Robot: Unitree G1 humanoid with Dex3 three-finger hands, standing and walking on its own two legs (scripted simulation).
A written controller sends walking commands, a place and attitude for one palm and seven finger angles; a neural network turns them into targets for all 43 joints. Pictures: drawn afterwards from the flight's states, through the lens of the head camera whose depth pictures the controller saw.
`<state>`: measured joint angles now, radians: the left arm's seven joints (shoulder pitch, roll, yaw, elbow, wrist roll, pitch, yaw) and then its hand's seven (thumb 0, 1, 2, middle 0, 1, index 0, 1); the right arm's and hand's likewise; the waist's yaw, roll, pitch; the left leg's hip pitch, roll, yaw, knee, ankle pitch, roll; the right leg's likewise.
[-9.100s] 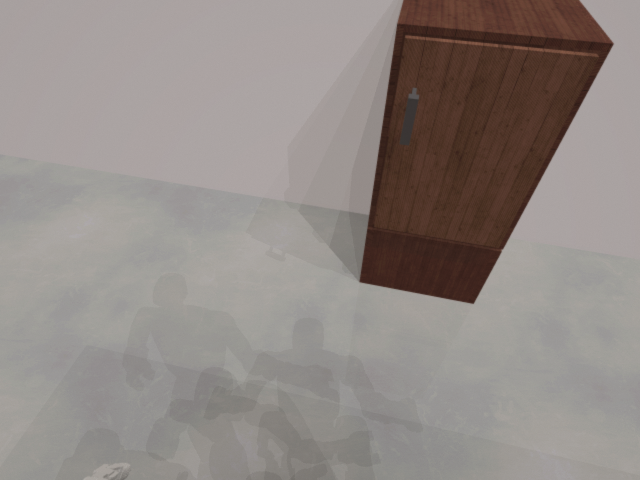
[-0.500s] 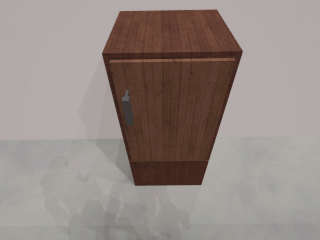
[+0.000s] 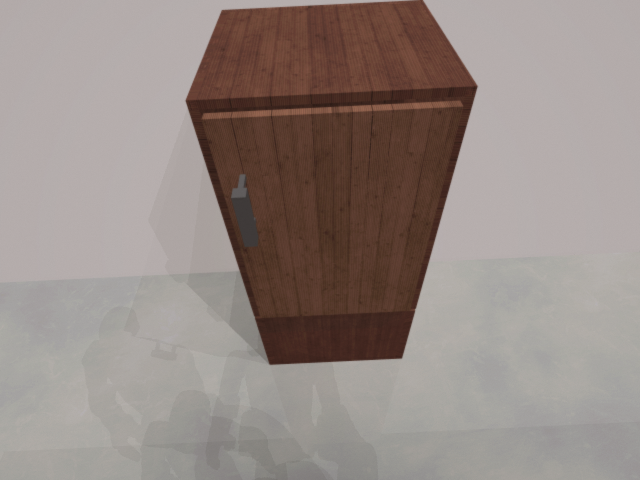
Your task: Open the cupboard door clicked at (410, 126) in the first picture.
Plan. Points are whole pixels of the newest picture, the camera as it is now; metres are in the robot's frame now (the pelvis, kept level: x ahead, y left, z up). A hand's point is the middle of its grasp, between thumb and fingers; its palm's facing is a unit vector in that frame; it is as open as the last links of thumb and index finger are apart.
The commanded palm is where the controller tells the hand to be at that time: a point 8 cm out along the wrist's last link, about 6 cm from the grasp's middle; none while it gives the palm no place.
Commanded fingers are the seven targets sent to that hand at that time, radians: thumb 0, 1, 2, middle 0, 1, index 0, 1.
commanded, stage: look again from close up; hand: left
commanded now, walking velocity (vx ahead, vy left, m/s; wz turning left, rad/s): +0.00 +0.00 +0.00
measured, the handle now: (246, 210) +0.55 +0.16 +0.00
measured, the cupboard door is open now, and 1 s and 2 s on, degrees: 0 0 0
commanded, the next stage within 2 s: raise the hand with hooked fingers in 0.14 s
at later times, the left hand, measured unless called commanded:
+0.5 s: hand (188, 399) +0.21 +0.18 +0.01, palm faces +0.22 -0.97 -0.07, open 7.8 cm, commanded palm +0.12 +0.23 -0.06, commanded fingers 0.00 0.57 0.76 -0.22 -0.51 -0.22 -0.51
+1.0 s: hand (177, 428) +0.19 +0.20 -0.04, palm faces -0.03 -1.00 -0.02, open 10.6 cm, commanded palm +0.16 +0.26 -0.03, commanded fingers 0.00 -0.01 0.51 -0.27 -0.88 -0.27 -0.88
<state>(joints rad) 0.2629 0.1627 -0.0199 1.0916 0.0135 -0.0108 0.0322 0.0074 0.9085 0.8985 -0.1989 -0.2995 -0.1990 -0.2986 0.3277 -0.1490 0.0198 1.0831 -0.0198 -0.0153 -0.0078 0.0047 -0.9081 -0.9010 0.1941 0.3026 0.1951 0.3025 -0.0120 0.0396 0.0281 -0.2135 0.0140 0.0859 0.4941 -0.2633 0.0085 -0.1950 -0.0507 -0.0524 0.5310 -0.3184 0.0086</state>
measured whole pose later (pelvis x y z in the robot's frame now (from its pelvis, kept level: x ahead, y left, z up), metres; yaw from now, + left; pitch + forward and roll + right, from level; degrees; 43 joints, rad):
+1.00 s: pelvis -0.05 -0.02 -0.08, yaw +1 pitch +13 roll -2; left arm 0.23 0.29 0.26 0.15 -0.33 -0.27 -0.40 0.01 0.21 0.61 -0.25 -0.74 -0.25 -0.74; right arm 0.24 -0.18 0.03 0.60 0.03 -0.20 -0.07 0.01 -0.90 -0.90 0.20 0.30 0.20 0.30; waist -0.01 0.05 -0.11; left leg -0.90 0.08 -0.01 1.13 -0.46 -0.02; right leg -0.83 -0.02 -0.12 1.11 -0.51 -0.03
